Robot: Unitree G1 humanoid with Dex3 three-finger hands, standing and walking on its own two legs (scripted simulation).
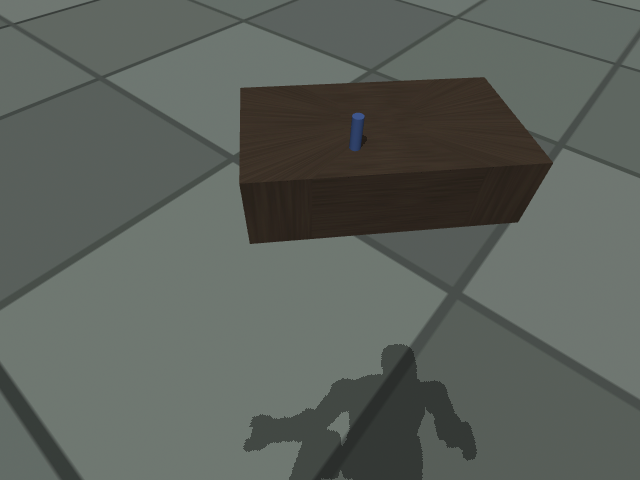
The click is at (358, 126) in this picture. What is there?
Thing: slim round
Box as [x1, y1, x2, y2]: [349, 113, 364, 150]
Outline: 354,113 352,115 349,148 352,150 358,150 360,148 364,116 361,113
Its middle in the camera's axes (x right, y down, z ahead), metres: +0.14 -0.39 +1.47
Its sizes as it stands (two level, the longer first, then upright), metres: 0.045 0.045 0.138
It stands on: a support 0.33 m high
